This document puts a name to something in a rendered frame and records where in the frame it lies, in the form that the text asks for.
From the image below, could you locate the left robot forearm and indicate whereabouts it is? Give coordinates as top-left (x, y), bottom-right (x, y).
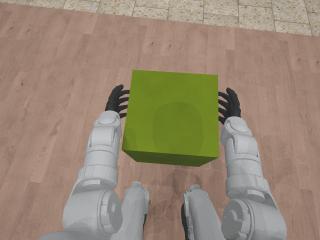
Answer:
top-left (62, 110), bottom-right (122, 228)

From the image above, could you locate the robot right upper arm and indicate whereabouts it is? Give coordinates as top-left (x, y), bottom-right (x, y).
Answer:
top-left (220, 197), bottom-right (287, 240)

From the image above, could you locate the robot right foot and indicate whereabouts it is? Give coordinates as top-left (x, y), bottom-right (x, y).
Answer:
top-left (181, 204), bottom-right (195, 240)

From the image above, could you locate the robot right hand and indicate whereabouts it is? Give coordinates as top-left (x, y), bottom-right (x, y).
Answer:
top-left (218, 87), bottom-right (241, 125)

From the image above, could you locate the robot left hand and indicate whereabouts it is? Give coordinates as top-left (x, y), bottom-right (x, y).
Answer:
top-left (105, 84), bottom-right (130, 118)

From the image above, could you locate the robot left upper arm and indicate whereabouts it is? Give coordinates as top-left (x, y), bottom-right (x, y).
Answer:
top-left (37, 189), bottom-right (123, 240)

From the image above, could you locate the right robot shin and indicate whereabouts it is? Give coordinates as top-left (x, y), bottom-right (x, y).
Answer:
top-left (186, 184), bottom-right (209, 240)

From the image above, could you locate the right robot forearm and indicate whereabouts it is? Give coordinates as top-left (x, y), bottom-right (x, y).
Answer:
top-left (220, 116), bottom-right (281, 213)

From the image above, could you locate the carton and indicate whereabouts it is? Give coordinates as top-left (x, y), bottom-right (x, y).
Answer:
top-left (121, 70), bottom-right (219, 167)

